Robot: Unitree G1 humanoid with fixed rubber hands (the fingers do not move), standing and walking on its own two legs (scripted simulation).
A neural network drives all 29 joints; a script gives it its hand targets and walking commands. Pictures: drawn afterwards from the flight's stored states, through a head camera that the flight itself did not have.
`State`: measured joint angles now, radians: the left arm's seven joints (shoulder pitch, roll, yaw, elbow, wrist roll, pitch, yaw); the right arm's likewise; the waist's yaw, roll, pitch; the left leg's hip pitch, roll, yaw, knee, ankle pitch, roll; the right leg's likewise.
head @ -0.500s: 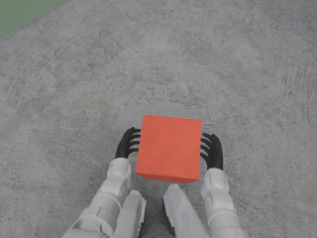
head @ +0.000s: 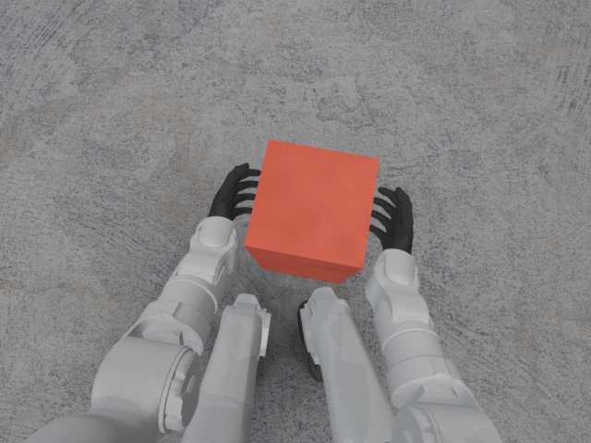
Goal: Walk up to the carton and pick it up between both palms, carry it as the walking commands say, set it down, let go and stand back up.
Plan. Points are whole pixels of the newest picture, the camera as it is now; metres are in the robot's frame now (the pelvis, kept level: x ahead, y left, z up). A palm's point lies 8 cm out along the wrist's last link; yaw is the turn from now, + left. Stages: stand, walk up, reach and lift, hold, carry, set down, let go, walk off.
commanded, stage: set down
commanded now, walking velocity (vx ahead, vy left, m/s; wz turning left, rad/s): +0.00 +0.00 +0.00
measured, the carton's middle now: (309, 224) +0.41 -0.04 -0.21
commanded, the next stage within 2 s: none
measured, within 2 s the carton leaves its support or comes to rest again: neither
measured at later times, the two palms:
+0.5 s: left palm (229, 204) +0.45 +0.09 -0.20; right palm (373, 230) +0.39 -0.14 -0.19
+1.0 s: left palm (238, 205) +0.47 +0.09 -0.29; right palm (364, 225) +0.42 -0.15 -0.27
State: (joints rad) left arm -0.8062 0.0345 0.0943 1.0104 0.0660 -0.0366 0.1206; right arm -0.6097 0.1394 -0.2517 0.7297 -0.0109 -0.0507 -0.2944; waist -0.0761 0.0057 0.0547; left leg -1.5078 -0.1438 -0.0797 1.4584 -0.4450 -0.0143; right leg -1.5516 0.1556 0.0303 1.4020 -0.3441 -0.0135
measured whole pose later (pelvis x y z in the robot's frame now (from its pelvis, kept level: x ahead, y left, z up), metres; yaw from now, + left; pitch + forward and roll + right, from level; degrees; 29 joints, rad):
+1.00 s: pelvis -0.01 +0.02 -0.15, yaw +1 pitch +36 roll -1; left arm -1.12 0.10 0.07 1.06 0.05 0.05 0.18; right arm -0.94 0.09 -0.43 0.74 -0.02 0.05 -0.22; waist -0.11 0.01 0.11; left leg -2.08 -0.19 0.00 1.95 -0.51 0.00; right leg -2.11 0.14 0.01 1.88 -0.41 0.03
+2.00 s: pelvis -0.01 +0.03 -0.21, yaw +0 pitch +36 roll -2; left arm -1.22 0.12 0.03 1.15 0.03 0.09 0.20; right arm -1.05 0.04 -0.45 0.87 -0.01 0.06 -0.19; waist -0.15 -0.03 0.14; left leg -2.25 -0.19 0.02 2.14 -0.52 0.01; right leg -2.27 0.14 -0.01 2.06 -0.43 0.05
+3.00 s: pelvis -0.01 +0.02 -0.20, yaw -1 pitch +38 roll -2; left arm -1.27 0.13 0.07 1.26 0.10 0.01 0.14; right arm -1.05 0.03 -0.49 0.97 -0.04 -0.05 -0.18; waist -0.15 -0.03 0.13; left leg -2.26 -0.18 0.01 2.13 -0.53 0.01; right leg -2.29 0.14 -0.02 2.05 -0.43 0.04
